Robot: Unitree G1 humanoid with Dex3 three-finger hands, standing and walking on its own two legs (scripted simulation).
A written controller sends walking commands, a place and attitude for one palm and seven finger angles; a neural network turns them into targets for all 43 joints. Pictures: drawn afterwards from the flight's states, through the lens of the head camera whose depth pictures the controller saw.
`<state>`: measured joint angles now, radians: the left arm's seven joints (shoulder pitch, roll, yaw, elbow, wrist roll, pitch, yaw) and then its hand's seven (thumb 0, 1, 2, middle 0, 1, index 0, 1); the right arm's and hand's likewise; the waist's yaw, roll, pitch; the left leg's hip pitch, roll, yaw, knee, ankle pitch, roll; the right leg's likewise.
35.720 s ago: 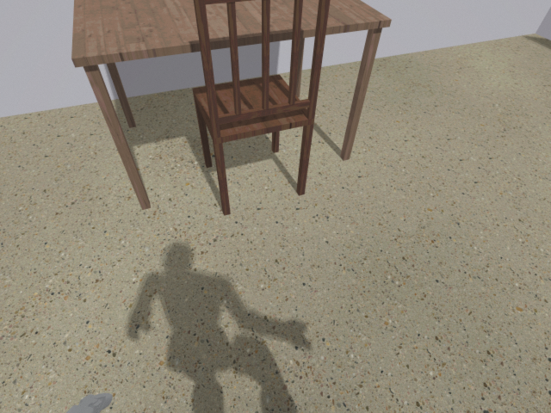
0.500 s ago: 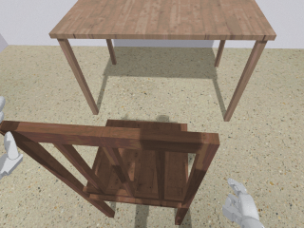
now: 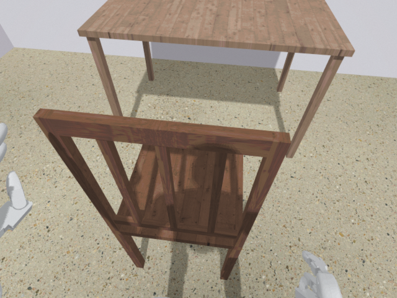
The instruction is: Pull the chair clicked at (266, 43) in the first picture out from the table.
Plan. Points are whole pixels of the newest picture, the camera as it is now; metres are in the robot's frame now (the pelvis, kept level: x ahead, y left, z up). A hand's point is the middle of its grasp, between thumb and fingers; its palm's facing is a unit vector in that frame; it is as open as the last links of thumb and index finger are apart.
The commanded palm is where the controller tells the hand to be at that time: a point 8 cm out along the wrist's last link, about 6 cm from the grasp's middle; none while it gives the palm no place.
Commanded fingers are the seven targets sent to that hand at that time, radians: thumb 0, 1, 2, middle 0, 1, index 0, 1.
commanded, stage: step back with the hand held close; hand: left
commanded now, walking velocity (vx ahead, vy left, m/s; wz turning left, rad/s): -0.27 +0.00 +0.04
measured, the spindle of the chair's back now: (169, 193) +0.35 +0.10 -0.03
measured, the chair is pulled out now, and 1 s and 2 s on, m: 0.60 0.60 0.60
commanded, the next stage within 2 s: stop stepping back and stand still in 0.62 s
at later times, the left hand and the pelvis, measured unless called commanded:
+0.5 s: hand out of the picture +0.12 +0.28 +0.19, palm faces +0.55 -0.67 -0.49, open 7.4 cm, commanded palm +0.04 +0.31 +0.19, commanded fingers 0.00 0.90 0.90 -0.20 -0.30 -0.20 -0.30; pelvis -0.06 +0.00 -0.02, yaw +7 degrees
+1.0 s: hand out of the picture +0.05 +0.27 +0.18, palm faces +0.40 -0.72 -0.57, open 7.4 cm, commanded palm -0.01 +0.31 +0.19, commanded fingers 0.00 0.90 0.90 -0.20 -0.30 -0.20 -0.30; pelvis -0.13 +0.00 +0.00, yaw +3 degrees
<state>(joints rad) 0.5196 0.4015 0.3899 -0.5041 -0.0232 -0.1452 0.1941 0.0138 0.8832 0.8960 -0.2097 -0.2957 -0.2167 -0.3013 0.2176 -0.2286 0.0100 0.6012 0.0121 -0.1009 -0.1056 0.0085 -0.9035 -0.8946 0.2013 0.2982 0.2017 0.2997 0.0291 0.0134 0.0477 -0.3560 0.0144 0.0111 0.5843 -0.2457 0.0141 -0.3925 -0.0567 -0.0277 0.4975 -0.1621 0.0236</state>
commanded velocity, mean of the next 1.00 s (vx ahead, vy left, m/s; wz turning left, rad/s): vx -0.22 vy -0.02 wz -0.05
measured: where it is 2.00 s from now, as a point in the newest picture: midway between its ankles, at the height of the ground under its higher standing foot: outside the picture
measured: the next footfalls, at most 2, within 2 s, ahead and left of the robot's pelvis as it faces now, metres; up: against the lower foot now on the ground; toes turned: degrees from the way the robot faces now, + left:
right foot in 0.58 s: -0.05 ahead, -0.12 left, +0.00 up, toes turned +2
left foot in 0.84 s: -0.09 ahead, +0.14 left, +0.00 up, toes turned +2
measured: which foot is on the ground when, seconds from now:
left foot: down 0.00-0.60, up 0.62-0.82, down 0.84-1.00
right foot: down 0.00-0.40, up 0.42-0.56, down 0.58-1.00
